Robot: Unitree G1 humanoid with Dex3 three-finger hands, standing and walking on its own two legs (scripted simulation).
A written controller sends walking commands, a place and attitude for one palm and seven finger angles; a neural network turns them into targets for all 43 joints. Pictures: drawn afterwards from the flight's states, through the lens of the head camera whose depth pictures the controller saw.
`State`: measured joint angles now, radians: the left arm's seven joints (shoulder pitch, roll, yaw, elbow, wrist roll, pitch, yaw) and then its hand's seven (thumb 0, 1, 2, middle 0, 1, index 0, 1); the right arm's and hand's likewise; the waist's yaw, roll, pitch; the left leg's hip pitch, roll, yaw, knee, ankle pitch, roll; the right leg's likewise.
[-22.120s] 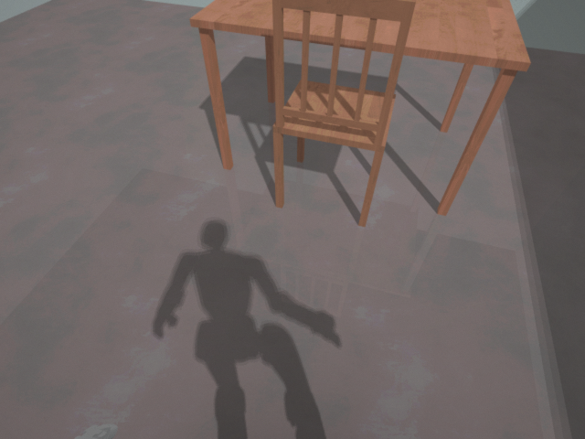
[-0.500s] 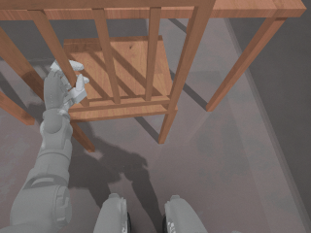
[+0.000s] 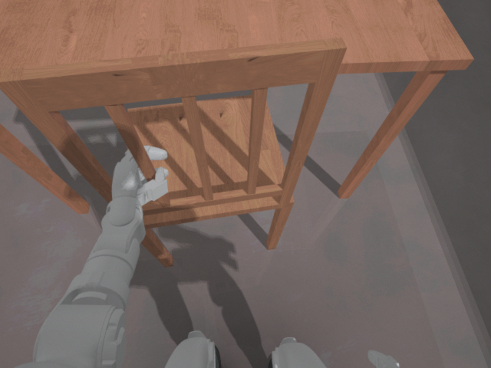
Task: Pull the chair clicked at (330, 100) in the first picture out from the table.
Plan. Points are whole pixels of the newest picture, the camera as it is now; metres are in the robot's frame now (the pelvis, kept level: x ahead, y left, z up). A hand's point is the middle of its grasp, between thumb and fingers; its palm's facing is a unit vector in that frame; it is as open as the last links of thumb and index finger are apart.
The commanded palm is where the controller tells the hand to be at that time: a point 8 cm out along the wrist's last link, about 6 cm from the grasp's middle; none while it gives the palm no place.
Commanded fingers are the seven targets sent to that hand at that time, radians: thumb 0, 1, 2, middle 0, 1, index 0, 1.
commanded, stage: step backward, pulling the chair out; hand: left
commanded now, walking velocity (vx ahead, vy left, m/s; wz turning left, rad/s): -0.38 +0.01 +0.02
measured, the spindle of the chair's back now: (201, 158) +0.47 +0.06 -0.02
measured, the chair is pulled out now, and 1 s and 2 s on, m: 0.04 0.17 0.24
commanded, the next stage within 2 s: none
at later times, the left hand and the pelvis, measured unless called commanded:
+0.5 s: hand (173, 224) +0.35 +0.11 -0.03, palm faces -0.01 -0.99 -0.14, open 5.0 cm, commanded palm +0.34 +0.16 -0.03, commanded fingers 0.00 0.90 0.90 -0.50 -1.45 -0.50 -1.45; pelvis -0.05 +0.00 +0.03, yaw -2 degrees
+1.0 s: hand (174, 261) +0.29 +0.10 -0.03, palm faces -0.02 -0.99 -0.17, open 5.1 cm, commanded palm +0.30 +0.16 -0.02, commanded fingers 0.00 0.90 0.90 -0.50 -1.45 -0.50 -1.45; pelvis -0.09 -0.01 +0.02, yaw -1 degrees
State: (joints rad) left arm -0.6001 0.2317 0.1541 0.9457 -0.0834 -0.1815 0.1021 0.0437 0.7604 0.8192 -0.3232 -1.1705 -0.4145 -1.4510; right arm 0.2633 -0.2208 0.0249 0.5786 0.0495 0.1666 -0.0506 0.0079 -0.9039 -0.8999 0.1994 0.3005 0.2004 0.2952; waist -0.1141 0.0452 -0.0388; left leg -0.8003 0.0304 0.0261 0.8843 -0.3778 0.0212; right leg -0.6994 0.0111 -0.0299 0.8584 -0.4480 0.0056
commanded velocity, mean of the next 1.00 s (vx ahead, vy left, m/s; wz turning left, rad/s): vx -0.38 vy -0.01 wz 0.05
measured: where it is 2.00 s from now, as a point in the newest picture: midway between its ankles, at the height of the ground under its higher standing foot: outside the picture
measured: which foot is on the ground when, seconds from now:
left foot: down 0.00-1.00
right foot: down 0.00-1.00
